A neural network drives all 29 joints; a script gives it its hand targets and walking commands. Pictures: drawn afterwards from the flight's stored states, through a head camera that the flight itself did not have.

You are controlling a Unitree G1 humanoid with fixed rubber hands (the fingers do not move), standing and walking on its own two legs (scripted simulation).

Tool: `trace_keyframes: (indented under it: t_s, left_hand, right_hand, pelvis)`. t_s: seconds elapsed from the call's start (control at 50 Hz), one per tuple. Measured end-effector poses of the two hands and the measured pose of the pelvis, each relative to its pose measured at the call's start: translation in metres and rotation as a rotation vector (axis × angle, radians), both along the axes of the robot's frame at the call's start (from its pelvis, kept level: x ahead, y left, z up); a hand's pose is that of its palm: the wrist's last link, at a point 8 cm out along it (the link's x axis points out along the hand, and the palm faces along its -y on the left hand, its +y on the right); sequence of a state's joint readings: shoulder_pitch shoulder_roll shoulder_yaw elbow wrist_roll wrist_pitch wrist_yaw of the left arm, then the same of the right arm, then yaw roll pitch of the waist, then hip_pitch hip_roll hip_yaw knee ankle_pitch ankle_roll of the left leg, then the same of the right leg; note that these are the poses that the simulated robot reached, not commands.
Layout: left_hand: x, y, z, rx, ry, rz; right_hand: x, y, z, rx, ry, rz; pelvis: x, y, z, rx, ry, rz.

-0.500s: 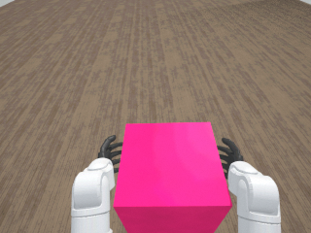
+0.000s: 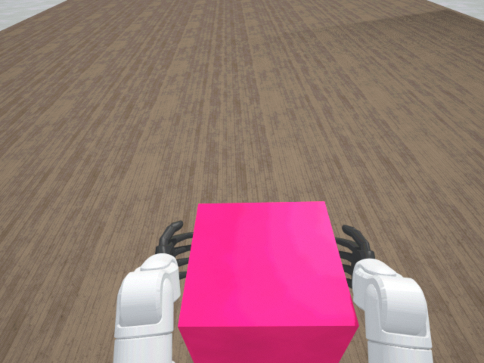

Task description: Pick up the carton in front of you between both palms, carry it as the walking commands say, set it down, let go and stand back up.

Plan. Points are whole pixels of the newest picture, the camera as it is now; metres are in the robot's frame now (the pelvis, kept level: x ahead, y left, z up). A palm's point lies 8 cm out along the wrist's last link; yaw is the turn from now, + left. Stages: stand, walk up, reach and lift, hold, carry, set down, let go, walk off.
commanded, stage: carry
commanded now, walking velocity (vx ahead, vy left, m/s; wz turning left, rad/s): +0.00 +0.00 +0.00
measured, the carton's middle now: (262, 296) +0.25 +0.00 +0.00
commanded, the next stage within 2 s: hold in 1.04 s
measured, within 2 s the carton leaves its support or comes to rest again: neither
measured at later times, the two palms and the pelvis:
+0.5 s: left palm (171, 282) +0.26 +0.15 +0.04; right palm (355, 288) +0.25 -0.15 +0.04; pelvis -0.03 +0.00 +0.00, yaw +0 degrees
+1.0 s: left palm (169, 277) +0.26 +0.16 +0.04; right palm (351, 284) +0.26 -0.14 +0.04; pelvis -0.03 +0.01 +0.00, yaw +0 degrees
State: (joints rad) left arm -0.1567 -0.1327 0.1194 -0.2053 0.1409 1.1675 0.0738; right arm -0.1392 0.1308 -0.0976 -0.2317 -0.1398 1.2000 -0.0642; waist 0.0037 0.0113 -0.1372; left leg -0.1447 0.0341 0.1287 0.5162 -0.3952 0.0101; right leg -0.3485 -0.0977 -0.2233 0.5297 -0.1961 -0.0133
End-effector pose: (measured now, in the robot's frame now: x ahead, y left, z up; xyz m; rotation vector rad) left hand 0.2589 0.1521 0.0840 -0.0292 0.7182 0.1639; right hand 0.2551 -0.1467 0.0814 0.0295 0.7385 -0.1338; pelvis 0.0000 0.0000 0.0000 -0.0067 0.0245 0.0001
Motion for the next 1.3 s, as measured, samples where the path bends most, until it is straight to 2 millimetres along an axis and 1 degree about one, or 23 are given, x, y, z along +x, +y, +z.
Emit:
trace_keyframes:
  t_s: [0.14,0.28,0.4,0.54,0.68,0.76,1.06,1.12,1.16,1.24,1.3]
  left_hand:
    - [-0.01,0.0,-0.011,0.018,0.003,-0.012]
    - [-0.013,0.0,-0.022,0.036,-0.01,-0.024]
    - [-0.01,0.0,-0.034,0.055,-0.015,-0.04]
    - [0.001,0.0,-0.045,0.069,-0.035,-0.049]
    - [0.009,0.001,-0.043,0.066,-0.08,-0.044]
    - [0.008,0.002,-0.039,0.062,-0.086,-0.042]
    - [0.005,0.005,-0.041,0.061,-0.064,-0.048]
    - [-0.001,0.008,-0.041,0.071,-0.059,-0.048]
    - [-0.008,0.015,-0.042,0.076,-0.052,-0.025]
    - [-0.027,0.031,-0.041,0.079,-0.046,0.052]
    - [-0.037,0.038,-0.039,0.078,-0.051,0.101]
  right_hand:
    - [-0.01,0.0,-0.012,-0.016,0.003,0.01]
    - [-0.013,0.0,-0.023,-0.032,-0.011,0.026]
    - [-0.011,0.001,-0.036,-0.051,-0.016,0.04]
    - [0.001,0.001,-0.047,-0.061,-0.037,0.047]
    - [0.008,0.002,-0.045,-0.058,-0.082,0.042]
    - [0.007,0.002,-0.042,-0.056,-0.088,0.04]
    - [0.003,0.006,-0.043,-0.06,-0.067,0.038]
    - [-0.001,0.009,-0.043,-0.065,-0.063,0.049]
    - [-0.001,0.015,-0.044,-0.063,-0.057,0.076]
    - [0.003,0.033,-0.045,-0.063,-0.058,0.156]
    - [0.008,0.041,-0.042,-0.061,-0.066,0.202]
  pelvis:
    - [-0.012,0.0,0.001,0.004,-0.004,-0.001]
    - [-0.02,0.0,0.001,0.007,-0.005,-0.001]
    - [-0.025,0.001,0.0,0.008,-0.005,-0.001]
    - [-0.03,0.001,0.0,0.009,-0.003,-0.002]
    - [-0.03,0.002,-0.001,0.008,0.003,-0.003]
    - [-0.028,0.003,-0.001,0.007,0.004,-0.003]
    - [-0.027,0.007,0.0,0.001,-0.017,-0.004]
    - [-0.029,0.007,0.006,-0.005,-0.068,0.046]
    - [-0.031,0.006,0.009,-0.001,-0.091,0.073]
    - [-0.034,0.001,0.011,0.007,-0.119,0.113]
    - [-0.037,-0.004,0.011,0.01,-0.135,0.137]
